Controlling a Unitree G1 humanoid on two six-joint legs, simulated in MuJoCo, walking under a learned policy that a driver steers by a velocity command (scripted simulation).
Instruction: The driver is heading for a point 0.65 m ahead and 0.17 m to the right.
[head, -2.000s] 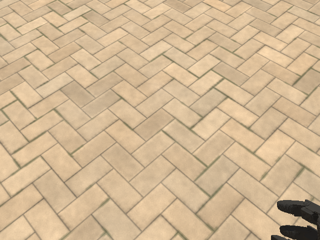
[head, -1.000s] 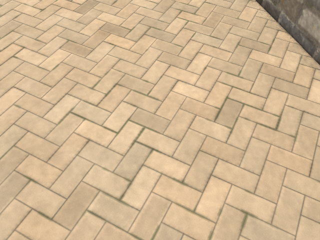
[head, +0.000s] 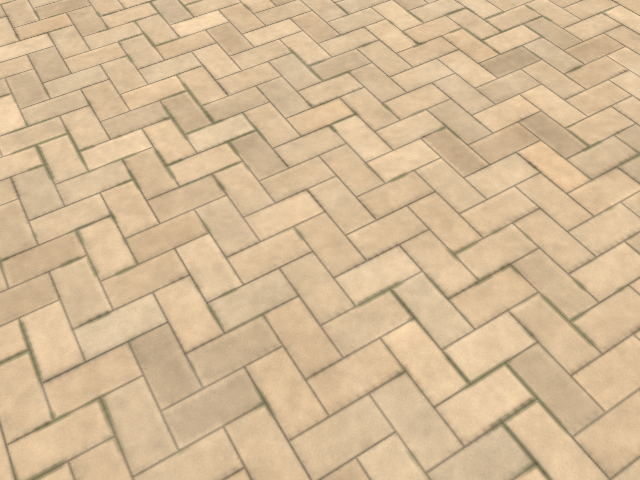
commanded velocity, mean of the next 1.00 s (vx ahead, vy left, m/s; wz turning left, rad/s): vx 0.48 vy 0.00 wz -0.23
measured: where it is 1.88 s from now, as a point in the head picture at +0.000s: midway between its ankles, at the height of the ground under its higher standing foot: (353, 382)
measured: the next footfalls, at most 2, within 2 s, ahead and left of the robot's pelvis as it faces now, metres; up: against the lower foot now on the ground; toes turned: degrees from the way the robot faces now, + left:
left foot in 0.32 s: +0.35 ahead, +0.16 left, +0.00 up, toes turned +2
right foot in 0.86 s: +0.61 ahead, -0.11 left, +0.00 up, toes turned -19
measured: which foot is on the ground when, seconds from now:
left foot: up 0.00-0.30, down 0.32-0.84, up 0.86-1.00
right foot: down 0.00-0.32, up 0.34-0.84, down 0.86-1.00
